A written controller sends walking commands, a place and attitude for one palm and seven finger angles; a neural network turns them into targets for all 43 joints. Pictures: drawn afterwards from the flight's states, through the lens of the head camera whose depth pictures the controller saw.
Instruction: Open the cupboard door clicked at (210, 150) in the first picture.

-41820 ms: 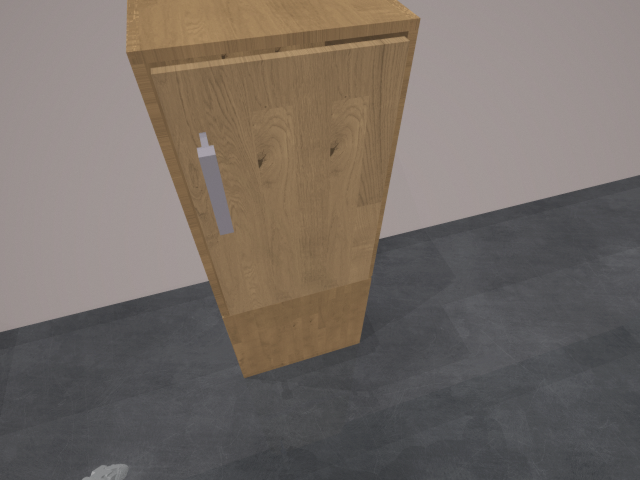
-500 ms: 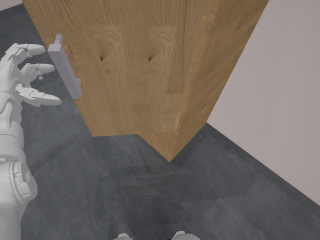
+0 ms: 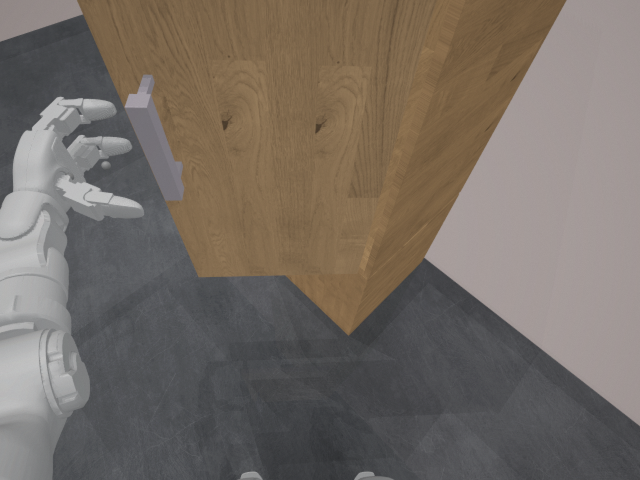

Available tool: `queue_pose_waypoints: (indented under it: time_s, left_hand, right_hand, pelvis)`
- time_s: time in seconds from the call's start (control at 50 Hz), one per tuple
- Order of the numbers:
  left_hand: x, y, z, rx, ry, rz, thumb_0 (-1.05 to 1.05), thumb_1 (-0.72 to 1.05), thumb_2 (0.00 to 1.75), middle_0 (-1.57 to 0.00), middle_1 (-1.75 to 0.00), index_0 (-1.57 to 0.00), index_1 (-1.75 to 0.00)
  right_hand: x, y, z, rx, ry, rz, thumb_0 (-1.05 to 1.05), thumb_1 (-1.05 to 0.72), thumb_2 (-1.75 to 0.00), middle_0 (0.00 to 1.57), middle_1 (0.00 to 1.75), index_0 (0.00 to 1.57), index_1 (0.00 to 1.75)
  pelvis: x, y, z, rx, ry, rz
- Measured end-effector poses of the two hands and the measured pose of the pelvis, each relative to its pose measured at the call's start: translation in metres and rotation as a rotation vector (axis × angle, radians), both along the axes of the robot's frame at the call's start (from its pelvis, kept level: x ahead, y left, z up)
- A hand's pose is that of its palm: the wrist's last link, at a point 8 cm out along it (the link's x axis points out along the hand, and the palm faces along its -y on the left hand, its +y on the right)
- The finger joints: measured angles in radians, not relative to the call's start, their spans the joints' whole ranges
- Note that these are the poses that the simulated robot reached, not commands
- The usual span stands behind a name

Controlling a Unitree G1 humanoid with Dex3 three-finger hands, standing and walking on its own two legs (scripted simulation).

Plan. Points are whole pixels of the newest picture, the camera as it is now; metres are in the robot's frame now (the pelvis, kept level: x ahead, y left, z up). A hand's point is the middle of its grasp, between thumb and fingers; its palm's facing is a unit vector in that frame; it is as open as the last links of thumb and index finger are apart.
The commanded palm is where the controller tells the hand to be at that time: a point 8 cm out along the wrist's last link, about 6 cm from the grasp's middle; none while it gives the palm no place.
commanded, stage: move the hooked fingers beside the handle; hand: left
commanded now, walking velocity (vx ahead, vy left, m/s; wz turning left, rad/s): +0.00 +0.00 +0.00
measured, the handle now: (161, 142) +0.52 +0.19 +0.11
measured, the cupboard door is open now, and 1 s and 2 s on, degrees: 48 47 47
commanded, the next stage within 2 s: slide the fingers in behind the handle in 0.02 s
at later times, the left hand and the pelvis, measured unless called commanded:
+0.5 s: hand (118, 161) +0.47 +0.23 +0.11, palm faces +0.02 -1.00 +0.01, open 13.9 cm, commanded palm +0.45 +0.27 +0.11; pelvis -0.01 +0.01 +0.00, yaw +0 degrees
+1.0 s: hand (152, 164) +0.47 +0.19 +0.11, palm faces +0.01 -1.00 +0.04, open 14.1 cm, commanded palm +0.44 +0.24 +0.11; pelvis -0.01 +0.01 +0.00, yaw +1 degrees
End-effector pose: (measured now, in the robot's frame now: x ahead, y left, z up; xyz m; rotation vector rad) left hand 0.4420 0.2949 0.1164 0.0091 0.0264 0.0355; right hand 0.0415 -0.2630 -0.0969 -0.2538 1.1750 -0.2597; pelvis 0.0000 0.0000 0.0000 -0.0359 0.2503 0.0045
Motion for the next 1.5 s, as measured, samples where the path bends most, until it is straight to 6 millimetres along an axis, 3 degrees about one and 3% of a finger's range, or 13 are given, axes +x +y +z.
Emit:
queue_pose_waypoints:
  time_s: [0.18,0.44,0.8,1.02,1.22,1.38,1.5]
  left_hand:
    - [0.0,0.006,0.005,-0.003,-0.01,-0.016,-0.02,-0.5,0.3,-0.3,-1.2,-0.3,-1.2]
    - [0.009,-0.01,-0.003,-0.026,-0.015,-0.022,-0.02,-0.5,0.3,-0.3,-1.2,-0.3,-1.2]
    - [0.005,-0.017,-0.003,-0.02,-0.02,0.012,-0.02,-0.5,0.3,-0.3,-1.2,-0.25,-1.2]
    - [0.008,-0.05,-0.007,-0.039,-0.016,-0.012,-0.02,-0.5,0.3,-0.3,-1.2,-0.28,-1.21]
    - [0.006,-0.057,-0.002,-0.012,-0.024,-0.014,-0.02,-0.49,0.3,-0.3,-1.2,-0.3,-1.2]
    - [0.003,-0.076,-0.002,-0.021,-0.019,-0.022,-0.02,-0.5,0.3,-0.3,-1.2,-0.3,-1.2]
    - [0.005,-0.075,0.001,0.005,-0.029,-0.002,-0.02,-0.5,0.3,-0.3,-1.2,-0.3,-1.2]
  right_hand:
    - [-0.022,-0.002,-0.001,-0.014,0.059,-0.014,0.01,-0.91,-0.89,0.21,0.3,0.2,0.3]
    - [-0.043,0.001,0.0,-0.018,0.094,-0.042,0.01,-0.91,-0.89,0.21,0.3,0.2,0.3]
    - [-0.026,0.011,-0.008,0.018,0.062,0.001,0.01,-0.91,-0.89,0.21,0.3,0.2,0.3]
    - [-0.014,0.008,-0.008,0.025,0.01,0.011,0.01,-0.91,-0.89,0.21,0.3,0.2,0.3]
    - [-0.024,0.004,-0.01,0.042,0.02,-0.012,0.01,-0.91,-0.89,0.2,0.3,0.2,0.3]
    - [-0.03,-0.001,-0.012,0.049,0.035,-0.015,0.01,-0.91,-0.89,0.2,0.3,0.2,0.3]
    - [-0.032,-0.006,-0.01,0.043,0.016,-0.022,0.01,-0.91,-0.89,0.2,0.3,0.2,0.3]
  pelvis:
    - [-0.003,0.001,-0.001,-0.004,0.003,0.006]
    - [-0.006,0.006,-0.002,-0.006,0.011,-0.001]
    - [-0.005,0.008,-0.004,-0.009,0.009,0.016]
    - [-0.006,0.005,-0.004,-0.002,-0.002,0.009]
    - [-0.007,-0.002,-0.003,0.005,-0.01,0.0]
    - [-0.009,-0.006,-0.002,0.01,-0.018,0.004]
    - [-0.012,-0.01,-0.002,0.013,-0.016,0.0]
